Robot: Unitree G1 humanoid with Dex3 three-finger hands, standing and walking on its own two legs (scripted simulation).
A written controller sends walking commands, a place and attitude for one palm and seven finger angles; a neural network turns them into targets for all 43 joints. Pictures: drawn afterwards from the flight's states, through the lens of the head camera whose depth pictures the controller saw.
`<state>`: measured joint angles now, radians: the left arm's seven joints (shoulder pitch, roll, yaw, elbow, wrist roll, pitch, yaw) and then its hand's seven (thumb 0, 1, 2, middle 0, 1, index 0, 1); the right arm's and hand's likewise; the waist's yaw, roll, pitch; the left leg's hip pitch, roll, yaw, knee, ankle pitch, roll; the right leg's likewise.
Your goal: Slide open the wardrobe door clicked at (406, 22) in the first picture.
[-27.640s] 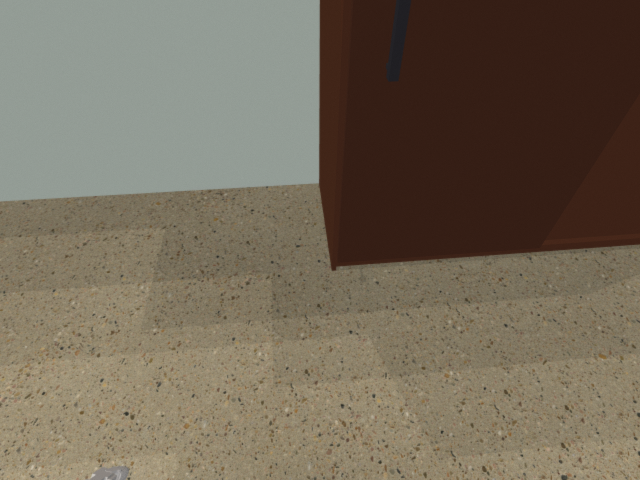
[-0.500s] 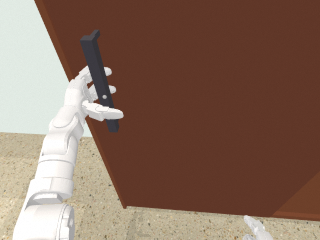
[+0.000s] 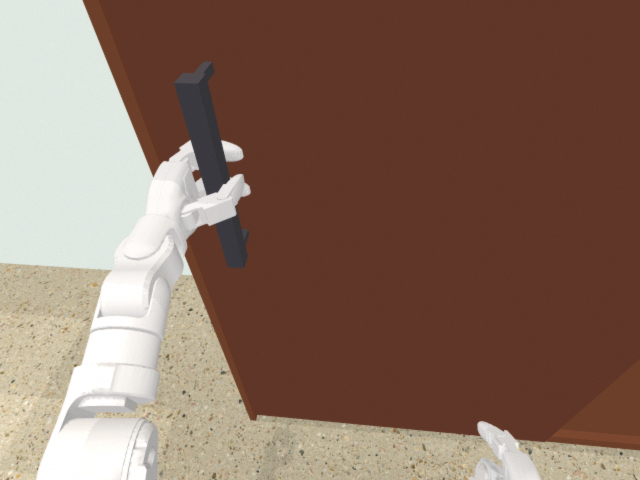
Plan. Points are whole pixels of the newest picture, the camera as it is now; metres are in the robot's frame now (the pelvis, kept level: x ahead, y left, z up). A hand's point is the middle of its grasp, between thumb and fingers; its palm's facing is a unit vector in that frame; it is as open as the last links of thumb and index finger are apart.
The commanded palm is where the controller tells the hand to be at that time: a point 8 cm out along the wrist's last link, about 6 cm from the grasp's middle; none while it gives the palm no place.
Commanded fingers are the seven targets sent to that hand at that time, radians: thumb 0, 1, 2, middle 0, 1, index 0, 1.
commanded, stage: grip the handle and tug to test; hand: left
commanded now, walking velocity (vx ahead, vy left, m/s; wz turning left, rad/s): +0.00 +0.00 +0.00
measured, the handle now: (223, 177) +0.44 +0.15 +0.18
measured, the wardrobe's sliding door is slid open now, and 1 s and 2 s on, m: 0.00 0.00 0.03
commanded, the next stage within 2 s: tug the door sideways, standing still in 0.74 s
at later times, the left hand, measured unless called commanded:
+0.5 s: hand (229, 198) +0.39 +0.13 +0.19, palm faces -0.04 -1.00 +0.00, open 5.7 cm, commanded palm +0.35 +0.19 +0.20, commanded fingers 0.00 0.90 0.90 -0.45 -1.40 -0.45 -1.40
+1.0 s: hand (230, 199) +0.38 +0.13 +0.19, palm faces -0.01 -1.00 +0.00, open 5.8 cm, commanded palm +0.36 +0.16 +0.20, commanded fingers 0.00 0.90 0.90 -0.45 -1.40 -0.45 -1.40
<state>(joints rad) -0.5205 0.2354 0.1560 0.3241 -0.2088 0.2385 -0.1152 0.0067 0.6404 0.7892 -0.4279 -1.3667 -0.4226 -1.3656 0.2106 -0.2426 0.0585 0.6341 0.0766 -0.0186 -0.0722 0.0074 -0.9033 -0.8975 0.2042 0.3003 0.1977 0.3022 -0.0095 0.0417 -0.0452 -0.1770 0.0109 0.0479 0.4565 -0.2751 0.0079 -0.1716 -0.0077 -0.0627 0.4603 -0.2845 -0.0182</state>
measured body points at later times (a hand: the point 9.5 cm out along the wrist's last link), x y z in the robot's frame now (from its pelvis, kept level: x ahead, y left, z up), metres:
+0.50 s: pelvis +0.00 -0.01 +0.00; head -0.02 -0.03 +0.45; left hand +0.38 +0.18 +0.19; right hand +0.15 -0.25 -0.10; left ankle -0.02 +0.11 -0.74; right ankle -0.02 -0.10 -0.74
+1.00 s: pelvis +0.03 -0.01 +0.00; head +0.01 -0.03 +0.45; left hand +0.38 +0.18 +0.19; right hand +0.19 -0.25 -0.09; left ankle -0.02 +0.11 -0.74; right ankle -0.02 -0.10 -0.74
